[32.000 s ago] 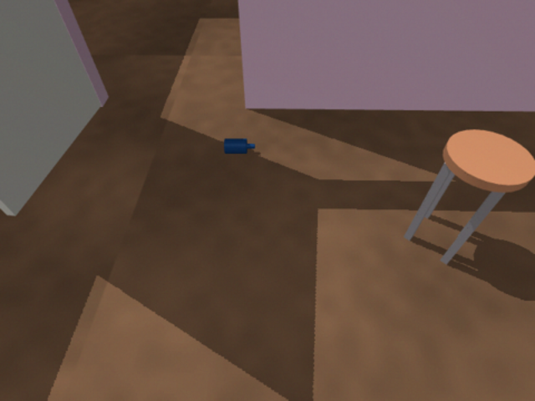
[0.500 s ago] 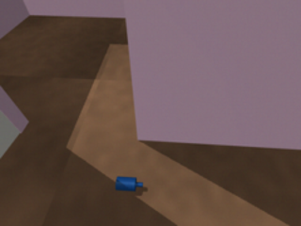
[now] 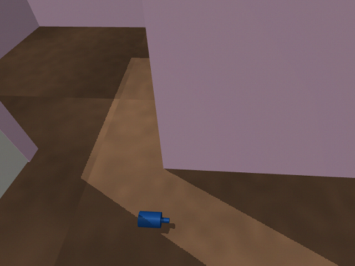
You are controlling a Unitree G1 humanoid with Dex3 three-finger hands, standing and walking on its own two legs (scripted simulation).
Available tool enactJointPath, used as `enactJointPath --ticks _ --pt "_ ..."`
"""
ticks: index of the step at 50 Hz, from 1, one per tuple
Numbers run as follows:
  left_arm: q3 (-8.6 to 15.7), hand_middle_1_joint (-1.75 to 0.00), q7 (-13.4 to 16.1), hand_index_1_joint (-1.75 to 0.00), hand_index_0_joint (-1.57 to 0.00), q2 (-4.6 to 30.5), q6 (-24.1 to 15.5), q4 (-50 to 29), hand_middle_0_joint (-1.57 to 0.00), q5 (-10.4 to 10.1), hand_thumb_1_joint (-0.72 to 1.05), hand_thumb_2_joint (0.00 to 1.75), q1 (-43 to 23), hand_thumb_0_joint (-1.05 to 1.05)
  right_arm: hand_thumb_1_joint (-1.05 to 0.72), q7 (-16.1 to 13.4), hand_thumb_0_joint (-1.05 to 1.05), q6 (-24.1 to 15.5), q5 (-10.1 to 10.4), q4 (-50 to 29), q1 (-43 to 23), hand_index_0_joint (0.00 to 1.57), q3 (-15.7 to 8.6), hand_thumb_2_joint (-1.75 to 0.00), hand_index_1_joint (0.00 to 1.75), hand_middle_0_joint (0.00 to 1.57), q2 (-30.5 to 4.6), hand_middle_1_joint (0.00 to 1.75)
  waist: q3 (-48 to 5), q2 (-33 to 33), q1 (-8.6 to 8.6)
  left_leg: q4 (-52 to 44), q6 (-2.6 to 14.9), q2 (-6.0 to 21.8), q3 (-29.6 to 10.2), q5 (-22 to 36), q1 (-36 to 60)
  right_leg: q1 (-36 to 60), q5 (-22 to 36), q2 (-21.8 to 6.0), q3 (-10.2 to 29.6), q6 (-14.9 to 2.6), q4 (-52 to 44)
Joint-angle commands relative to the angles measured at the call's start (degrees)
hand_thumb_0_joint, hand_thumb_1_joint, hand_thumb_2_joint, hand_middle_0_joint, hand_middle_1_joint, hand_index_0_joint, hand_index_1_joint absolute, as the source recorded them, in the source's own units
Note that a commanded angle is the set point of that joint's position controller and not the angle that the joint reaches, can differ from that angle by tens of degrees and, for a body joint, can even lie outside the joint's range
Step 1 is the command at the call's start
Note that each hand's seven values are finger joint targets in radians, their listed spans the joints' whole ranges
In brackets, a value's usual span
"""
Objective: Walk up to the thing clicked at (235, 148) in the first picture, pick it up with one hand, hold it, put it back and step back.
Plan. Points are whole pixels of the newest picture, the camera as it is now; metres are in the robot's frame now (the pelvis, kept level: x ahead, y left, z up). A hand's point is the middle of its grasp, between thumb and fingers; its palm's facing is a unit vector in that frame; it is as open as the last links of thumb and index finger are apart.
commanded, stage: stand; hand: left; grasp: from above
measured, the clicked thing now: (154, 219) +0.50 +0.17 -0.74
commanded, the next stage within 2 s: step back in 1.52 s
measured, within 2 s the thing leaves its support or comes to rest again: neither
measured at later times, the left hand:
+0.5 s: hand out of the picture +0.07 +0.23 -0.16, palm faces +0.02 -0.94 -0.33, open 7.4 cm
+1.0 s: hand out of the picture +0.08 +0.24 -0.16, palm faces +0.01 -0.94 -0.33, open 7.4 cm
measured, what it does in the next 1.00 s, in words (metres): stands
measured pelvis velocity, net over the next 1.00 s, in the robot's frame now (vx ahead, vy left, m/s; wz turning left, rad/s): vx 0.01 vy -0.01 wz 0.00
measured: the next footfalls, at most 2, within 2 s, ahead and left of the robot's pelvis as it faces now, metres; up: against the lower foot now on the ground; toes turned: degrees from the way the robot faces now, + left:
none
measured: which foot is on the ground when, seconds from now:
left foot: down 0.00-1.00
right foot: down 0.00-1.00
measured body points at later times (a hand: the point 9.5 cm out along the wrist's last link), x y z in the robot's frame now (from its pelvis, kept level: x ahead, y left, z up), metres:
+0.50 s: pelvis +0.01 -0.01 +0.00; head +0.01 -0.01 +0.45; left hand +0.07 +0.28 -0.13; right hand +0.08 -0.30 -0.14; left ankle +0.02 +0.13 -0.74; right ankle +0.02 -0.14 -0.74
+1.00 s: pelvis +0.01 -0.01 +0.00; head +0.02 -0.01 +0.45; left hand +0.08 +0.28 -0.13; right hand +0.08 -0.30 -0.14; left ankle +0.02 +0.13 -0.74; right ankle +0.02 -0.14 -0.74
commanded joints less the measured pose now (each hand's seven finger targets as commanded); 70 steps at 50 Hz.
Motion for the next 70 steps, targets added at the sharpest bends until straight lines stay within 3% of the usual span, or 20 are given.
enactJointPath --ticks 1,17,32,46,50,67,70 --pt "1.9 -0.3 0.7 -0.3 -0.2 11.5 -1.2 -2.8 -0.2 0.1 0.9 0.9 -2.6 0.0 -0.9 -0.6 0.0 -0.9 0.0 -3.3 -2.3 0.2 -1.7 -0.9 0.3 0.2 -10.4 0.3 -1.0 -0.8 0.06 -5.8 1.74 5.0 -4.6 0.0 -4.2 0.3 -1.8 -4.2 5.3 -1.68 -5.3" --pt "1.9 -0.3 0.4 -0.3 -0.2 12.0 -1.4 -2.0 -0.2 -0.5 0.9 0.9 -4.4 0.0 -0.9 -0.8 0.0 -1.4 0.1 -1.9 -2.3 0.2 -0.9 -0.9 0.3 0.2 -11.6 0.3 -3.7 -0.1 -0.01 -5.6 1.61 6.0 -4.1 7.8 -2.0 2.5 5.6 -4.8 5.2 -2.06 -5.1" --pt "1.8 -0.3 0.1 -0.3 -0.2 12.5 -1.6 -2.2 -0.2 -0.5 0.9 0.9 -5.5 0.0 -0.9 -0.7 0.0 -1.5 0.3 -2.0 -3.8 0.2 -0.8 -0.9 0.3 0.2 -12.2 0.3 -4.9 -1.5 -0.08 -6.0 1.4 6.7 -3.9 11.2 0.0 2.2 7.3 -4.8 4.8 -1.97 -5.3" --pt "1.7 -0.3 -0.2 -0.3 -0.2 12.9 -1.6 -2.3 -0.2 -0.6 0.9 0.9 -5.4 0.0 -0.9 -0.3 0.0 -1.4 0.3 -1.7 -3.9 0.2 -0.9 -0.9 0.3 0.2 -12.6 0.3 -3.4 -1.1 -0.18 -7.3 1.44 6.4 -3.9 5.5 -2.1 2.2 2.6 -4.7 5.0 -2.26 -6.4" --pt "1.7 -0.3 -0.2 -0.3 -0.2 13.0 -1.7 -2.5 -0.2 -0.5 0.9 0.9 -5.3 0.0 -0.9 -0.4 0.0 -1.5 0.3 -1.9 -4.2 0.2 -0.9 -0.9 0.3 0.2 -13.0 0.3 -4.0 0.2 -0.15 -6.8 1.48 6.6 -3.7 7.2 -1.6 2.4 5.4 -5.0 5.2 -2.37 -6.0" --pt "1.5 -0.3 -0.5 -0.3 -0.2 13.6 -1.7 -2.6 -0.2 -0.7 0.9 0.9 -5.1 0.0 -0.9 -0.2 0.0 -1.5 0.4 -1.7 -3.6 0.2 -0.5 -0.9 0.3 0.2 -13.2 0.3 -4.1 -1.2 -0.37 -7.1 1.31 6.6 -3.9 6.4 -1.0 1.7 3.6 -4.9 5.3 -2.4 -6.1" --pt "1.5 -0.3 -0.4 -0.3 -0.2 13.6 -1.8 -2.8 -0.2 -0.9 0.9 0.9 -5.3 0.0 -0.9 -0.2 0.0 -1.5 0.4 -1.8 -3.6 0.2 -0.5 -0.9 0.3 0.2 -13.1 0.3 -4.4 -1.0 -0.32 -6.7 1.32 6.7 -3.9 9.1 -0.9 2.4 6.3 -5.1 5.1 -2.46 -5.4"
